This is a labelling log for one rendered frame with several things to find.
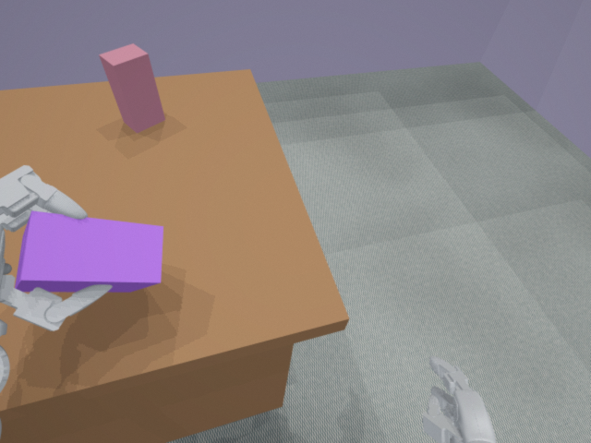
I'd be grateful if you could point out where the table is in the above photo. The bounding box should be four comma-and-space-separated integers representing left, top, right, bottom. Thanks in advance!
0, 69, 349, 443

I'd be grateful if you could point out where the sponge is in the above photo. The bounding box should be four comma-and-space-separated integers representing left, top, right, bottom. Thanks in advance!
15, 211, 163, 293

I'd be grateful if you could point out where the left robot hand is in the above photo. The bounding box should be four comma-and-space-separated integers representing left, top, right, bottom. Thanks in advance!
0, 165, 113, 331

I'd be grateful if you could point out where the right robot hand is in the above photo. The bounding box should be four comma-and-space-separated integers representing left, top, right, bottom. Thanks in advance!
423, 356, 496, 443

